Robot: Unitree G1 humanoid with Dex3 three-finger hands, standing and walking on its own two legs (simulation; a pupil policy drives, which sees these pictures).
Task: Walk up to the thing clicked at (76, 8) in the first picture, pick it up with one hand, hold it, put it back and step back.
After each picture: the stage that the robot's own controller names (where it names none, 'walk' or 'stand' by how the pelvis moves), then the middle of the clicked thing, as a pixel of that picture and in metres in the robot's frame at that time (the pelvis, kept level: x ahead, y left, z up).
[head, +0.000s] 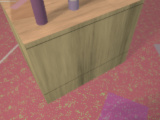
stand; out of the picture +1.00 +0.06 +0.06
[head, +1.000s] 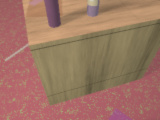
rise first; out of the picture +0.89 +0.00 +0.07
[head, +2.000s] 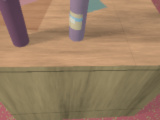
sink last; (78, 13) +0.60 +0.07 +0.09
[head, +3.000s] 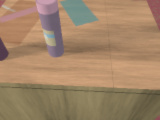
stand; (52, 29) +0.53 +0.15 +0.10
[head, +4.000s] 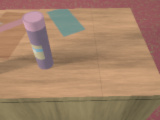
stand; (40, 43) +0.51 +0.18 +0.06
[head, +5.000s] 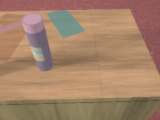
stand; (39, 45) +0.50 +0.18 +0.06
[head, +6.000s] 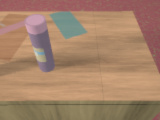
stand; (42, 46) +0.50 +0.18 +0.06
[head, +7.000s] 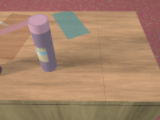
stand; (44, 46) +0.50 +0.17 +0.06
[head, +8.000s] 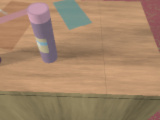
rise first; (44, 36) +0.51 +0.17 +0.06
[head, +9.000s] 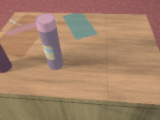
go down; (51, 44) +0.51 +0.18 +0.06
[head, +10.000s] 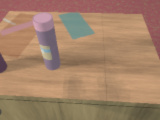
go down; (48, 44) +0.51 +0.16 +0.07
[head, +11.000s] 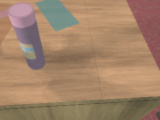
go down; (30, 41) +0.48 +0.17 +0.09
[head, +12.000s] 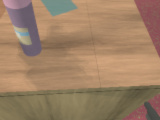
close in; (25, 25) +0.51 +0.16 +0.10
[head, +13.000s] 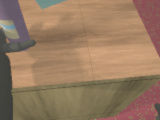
close; (10, 18) +0.51 +0.18 +0.13
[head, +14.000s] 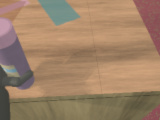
lift; (13, 60) +0.38 +0.21 +0.12
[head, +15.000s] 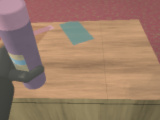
lift; (24, 51) +0.31 +0.17 +0.25
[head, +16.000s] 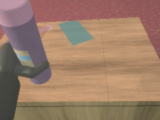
hold; (29, 47) +0.32 +0.15 +0.25
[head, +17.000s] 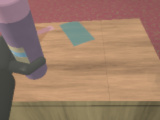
crouch; (24, 42) +0.31 +0.15 +0.28
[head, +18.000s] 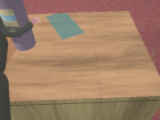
crouch; (12, 10) +0.45 +0.20 +0.27
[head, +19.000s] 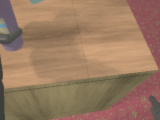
lower; (1, 16) +0.51 +0.19 +0.11
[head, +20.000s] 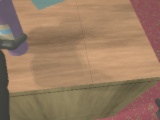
lower; (6, 22) +0.50 +0.18 +0.13
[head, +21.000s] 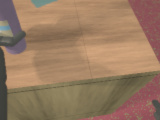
lower; (4, 18) +0.51 +0.18 +0.13
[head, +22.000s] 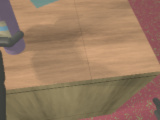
lower; (2, 19) +0.51 +0.19 +0.13
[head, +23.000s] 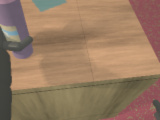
loosen; (13, 24) +0.50 +0.17 +0.13
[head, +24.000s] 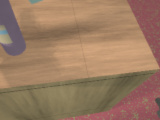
withdraw; (2, 21) +0.49 +0.18 +0.13
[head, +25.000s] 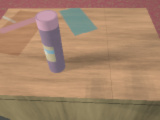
sink last; (52, 45) +0.48 +0.15 +0.09
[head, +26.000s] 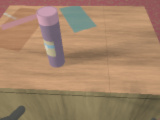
stand; (52, 40) +0.50 +0.16 +0.09
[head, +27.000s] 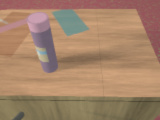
stand; (44, 46) +0.49 +0.17 +0.08
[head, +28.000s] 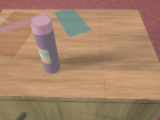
stand; (47, 47) +0.48 +0.16 +0.07
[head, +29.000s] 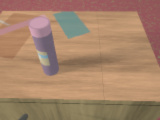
stand; (46, 49) +0.48 +0.17 +0.06
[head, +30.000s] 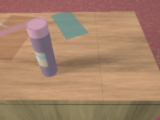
stand; (44, 50) +0.47 +0.17 +0.07
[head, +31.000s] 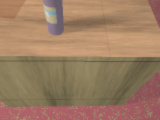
walk; (53, 6) +0.61 +0.12 +0.08
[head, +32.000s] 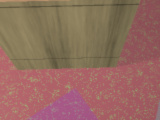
walk; out of the picture +0.95 +0.22 +0.10
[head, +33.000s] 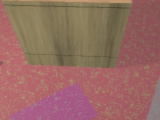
stand; out of the picture +1.18 +0.16 +0.08
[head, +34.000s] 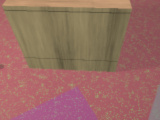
stand; out of the picture +1.16 +0.17 +0.06
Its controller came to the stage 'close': yes
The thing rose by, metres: 0.21
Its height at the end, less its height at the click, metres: +0.00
